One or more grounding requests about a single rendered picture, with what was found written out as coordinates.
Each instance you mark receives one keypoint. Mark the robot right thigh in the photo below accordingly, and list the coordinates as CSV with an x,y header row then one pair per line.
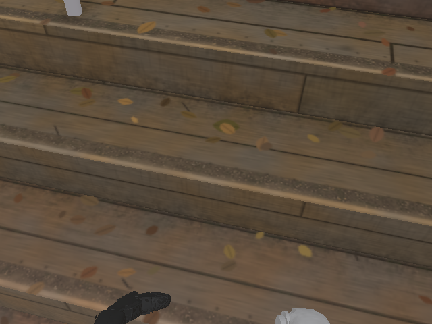
x,y
301,316

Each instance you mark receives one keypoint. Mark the left robot hand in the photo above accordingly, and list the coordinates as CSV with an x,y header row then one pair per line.
x,y
131,306

